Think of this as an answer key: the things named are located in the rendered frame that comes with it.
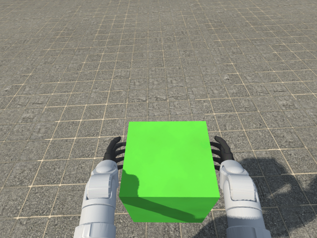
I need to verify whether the carton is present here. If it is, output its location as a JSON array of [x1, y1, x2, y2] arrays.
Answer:
[[119, 121, 220, 223]]

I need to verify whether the left robot forearm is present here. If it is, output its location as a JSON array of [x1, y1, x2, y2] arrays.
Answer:
[[73, 160, 119, 238]]

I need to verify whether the right robot forearm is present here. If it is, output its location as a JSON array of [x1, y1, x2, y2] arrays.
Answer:
[[219, 160, 271, 238]]

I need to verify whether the right robot hand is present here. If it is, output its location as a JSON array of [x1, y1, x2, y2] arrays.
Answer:
[[210, 136, 234, 171]]

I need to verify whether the left robot hand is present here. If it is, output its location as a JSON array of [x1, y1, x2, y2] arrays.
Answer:
[[103, 136, 126, 170]]

